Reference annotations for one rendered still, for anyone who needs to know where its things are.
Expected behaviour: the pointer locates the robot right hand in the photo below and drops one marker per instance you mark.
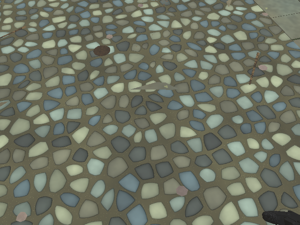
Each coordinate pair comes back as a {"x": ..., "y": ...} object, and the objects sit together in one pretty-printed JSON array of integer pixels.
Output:
[{"x": 281, "y": 217}]

